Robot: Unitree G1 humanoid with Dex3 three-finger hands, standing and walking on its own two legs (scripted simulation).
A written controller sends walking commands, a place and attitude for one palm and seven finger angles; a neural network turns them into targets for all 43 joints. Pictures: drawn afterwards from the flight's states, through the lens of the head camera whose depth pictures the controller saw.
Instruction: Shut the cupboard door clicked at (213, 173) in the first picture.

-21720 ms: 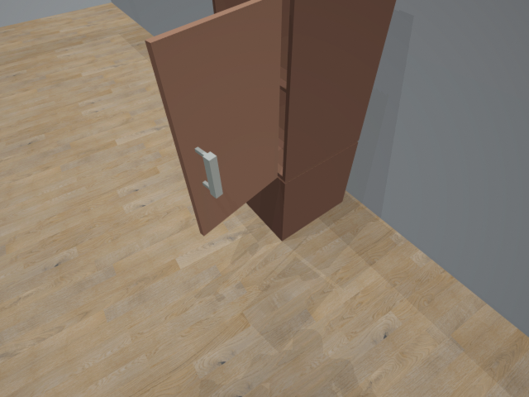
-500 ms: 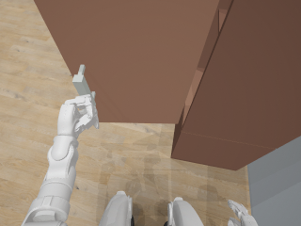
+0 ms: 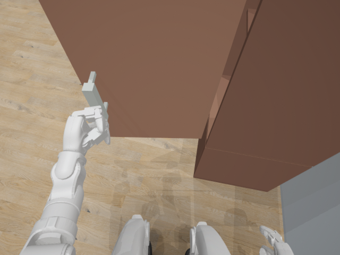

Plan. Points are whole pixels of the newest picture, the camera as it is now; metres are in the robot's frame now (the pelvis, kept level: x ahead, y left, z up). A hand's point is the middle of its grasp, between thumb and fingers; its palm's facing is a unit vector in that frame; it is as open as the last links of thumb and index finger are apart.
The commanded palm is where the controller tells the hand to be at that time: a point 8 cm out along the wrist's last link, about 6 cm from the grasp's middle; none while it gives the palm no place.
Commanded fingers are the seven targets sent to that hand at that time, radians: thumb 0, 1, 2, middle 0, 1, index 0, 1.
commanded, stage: push the door shut along its arc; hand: left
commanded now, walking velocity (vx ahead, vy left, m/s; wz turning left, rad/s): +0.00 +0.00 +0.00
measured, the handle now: (98, 98) +0.48 +0.20 +0.04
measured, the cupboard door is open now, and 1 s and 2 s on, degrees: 100 82 66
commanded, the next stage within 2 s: pull the fist back off the door in 1.82 s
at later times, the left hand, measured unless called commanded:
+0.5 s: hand (108, 111) +0.44 +0.17 +0.03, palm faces -0.12 -0.99 -0.05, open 3.2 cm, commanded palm +0.44 +0.20 +0.04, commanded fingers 0.00 0.90 0.90 -1.30 -1.50 -1.30 -1.50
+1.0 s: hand (125, 91) +0.50 +0.13 +0.04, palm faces -0.27 -0.96 -0.05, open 3.1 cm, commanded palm +0.51 +0.17 +0.04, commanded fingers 0.00 0.90 0.90 -1.30 -1.50 -1.30 -1.50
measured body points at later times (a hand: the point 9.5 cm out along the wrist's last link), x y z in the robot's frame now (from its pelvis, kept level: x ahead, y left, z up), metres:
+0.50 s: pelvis -0.01 +0.01 -0.01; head +0.11 +0.02 +0.42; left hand +0.44 +0.22 +0.04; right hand +0.06 -0.26 -0.13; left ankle +0.05 +0.11 -0.62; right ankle +0.01 -0.10 -0.62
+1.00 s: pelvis -0.01 +0.01 -0.03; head +0.14 +0.03 +0.40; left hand +0.51 +0.18 +0.05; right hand +0.01 -0.26 -0.14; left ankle +0.05 +0.11 -0.62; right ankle +0.01 -0.10 -0.62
